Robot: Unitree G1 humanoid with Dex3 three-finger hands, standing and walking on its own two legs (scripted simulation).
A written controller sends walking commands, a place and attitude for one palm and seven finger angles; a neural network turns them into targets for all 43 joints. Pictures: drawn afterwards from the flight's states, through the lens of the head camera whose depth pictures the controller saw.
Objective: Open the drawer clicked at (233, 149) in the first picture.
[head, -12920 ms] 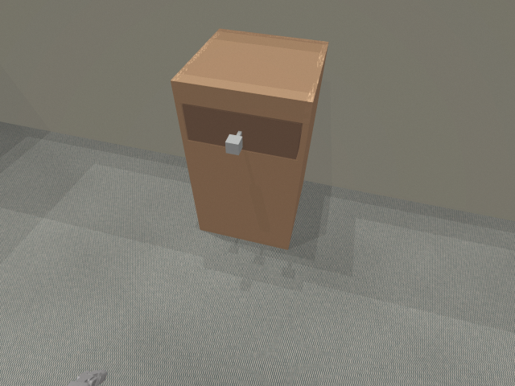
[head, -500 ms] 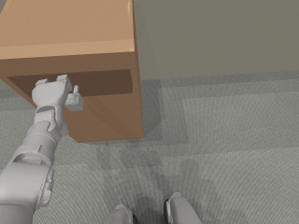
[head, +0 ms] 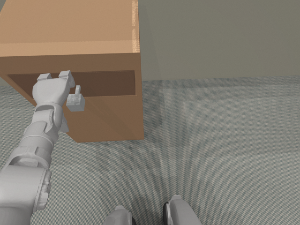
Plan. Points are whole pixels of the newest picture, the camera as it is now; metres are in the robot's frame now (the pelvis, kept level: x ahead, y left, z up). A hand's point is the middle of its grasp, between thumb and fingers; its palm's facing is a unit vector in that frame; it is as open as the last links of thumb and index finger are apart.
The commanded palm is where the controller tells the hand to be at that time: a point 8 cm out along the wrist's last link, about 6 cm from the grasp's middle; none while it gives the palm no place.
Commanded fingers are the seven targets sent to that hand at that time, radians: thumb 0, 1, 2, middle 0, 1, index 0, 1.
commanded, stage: move the hooked fingers above the handle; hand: left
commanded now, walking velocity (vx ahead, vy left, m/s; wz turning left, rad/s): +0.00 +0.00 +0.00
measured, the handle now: (76, 97) +0.52 +0.22 -0.09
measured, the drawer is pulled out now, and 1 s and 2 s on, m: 0.00 0.00 0.00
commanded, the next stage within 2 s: lower the fingers behind the handle in 1.24 s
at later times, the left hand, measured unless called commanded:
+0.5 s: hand (63, 98) +0.48 +0.24 -0.02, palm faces -0.09 -0.03 -0.99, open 13.8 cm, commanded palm +0.47 +0.23 +0.04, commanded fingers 0.00 -0.50 0.30 -0.30 -1.20 -0.30 -1.20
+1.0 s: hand (60, 98) +0.48 +0.25 -0.02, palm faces -0.06 -0.02 -1.00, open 13.8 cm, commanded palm +0.46 +0.23 +0.04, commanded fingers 0.00 -0.50 0.30 -0.30 -1.20 -0.30 -1.20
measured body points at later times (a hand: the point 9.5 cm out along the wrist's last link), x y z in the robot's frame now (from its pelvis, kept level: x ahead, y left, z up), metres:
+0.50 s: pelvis +0.01 +0.01 +0.00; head +0.15 +0.00 +0.43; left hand +0.48 +0.24 +0.03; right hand +0.03 -0.27 -0.13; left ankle -0.02 +0.10 -0.68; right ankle +0.04 -0.12 -0.68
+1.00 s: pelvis +0.02 +0.00 +0.00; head +0.15 +0.00 +0.43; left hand +0.47 +0.24 +0.03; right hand +0.04 -0.27 -0.13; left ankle -0.02 +0.10 -0.68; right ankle +0.04 -0.12 -0.68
